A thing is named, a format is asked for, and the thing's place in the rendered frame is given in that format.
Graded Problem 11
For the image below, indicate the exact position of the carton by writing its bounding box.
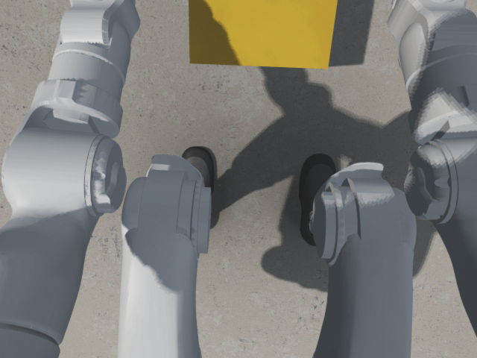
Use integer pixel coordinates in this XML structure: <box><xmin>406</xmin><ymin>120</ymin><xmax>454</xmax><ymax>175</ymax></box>
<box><xmin>189</xmin><ymin>0</ymin><xmax>338</xmax><ymax>69</ymax></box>

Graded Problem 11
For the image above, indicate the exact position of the left robot upper arm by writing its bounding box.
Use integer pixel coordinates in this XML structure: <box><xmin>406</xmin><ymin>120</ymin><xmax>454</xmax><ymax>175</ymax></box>
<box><xmin>0</xmin><ymin>128</ymin><xmax>127</xmax><ymax>358</ymax></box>

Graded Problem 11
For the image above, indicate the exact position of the left robot thigh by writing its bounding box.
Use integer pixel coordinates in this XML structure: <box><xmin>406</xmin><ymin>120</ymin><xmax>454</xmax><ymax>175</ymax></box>
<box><xmin>117</xmin><ymin>170</ymin><xmax>212</xmax><ymax>358</ymax></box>

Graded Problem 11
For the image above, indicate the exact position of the right robot thigh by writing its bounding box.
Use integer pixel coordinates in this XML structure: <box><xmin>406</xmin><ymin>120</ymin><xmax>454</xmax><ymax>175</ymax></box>
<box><xmin>312</xmin><ymin>178</ymin><xmax>414</xmax><ymax>358</ymax></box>

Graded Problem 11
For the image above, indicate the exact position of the right robot forearm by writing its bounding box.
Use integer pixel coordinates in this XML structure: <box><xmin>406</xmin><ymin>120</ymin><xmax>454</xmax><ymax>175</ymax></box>
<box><xmin>388</xmin><ymin>0</ymin><xmax>477</xmax><ymax>145</ymax></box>

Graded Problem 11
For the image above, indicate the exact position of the right robot upper arm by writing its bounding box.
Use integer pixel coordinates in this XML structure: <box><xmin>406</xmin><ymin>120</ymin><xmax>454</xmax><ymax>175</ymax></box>
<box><xmin>404</xmin><ymin>136</ymin><xmax>477</xmax><ymax>337</ymax></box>

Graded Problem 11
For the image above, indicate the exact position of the robot thigh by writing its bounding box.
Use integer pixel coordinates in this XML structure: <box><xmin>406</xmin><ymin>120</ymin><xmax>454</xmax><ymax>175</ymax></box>
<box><xmin>312</xmin><ymin>178</ymin><xmax>414</xmax><ymax>358</ymax></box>
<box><xmin>117</xmin><ymin>170</ymin><xmax>212</xmax><ymax>358</ymax></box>

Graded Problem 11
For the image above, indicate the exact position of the left robot forearm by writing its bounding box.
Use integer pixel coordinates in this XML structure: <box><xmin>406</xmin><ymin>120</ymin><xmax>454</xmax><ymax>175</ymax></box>
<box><xmin>1</xmin><ymin>0</ymin><xmax>140</xmax><ymax>203</ymax></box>

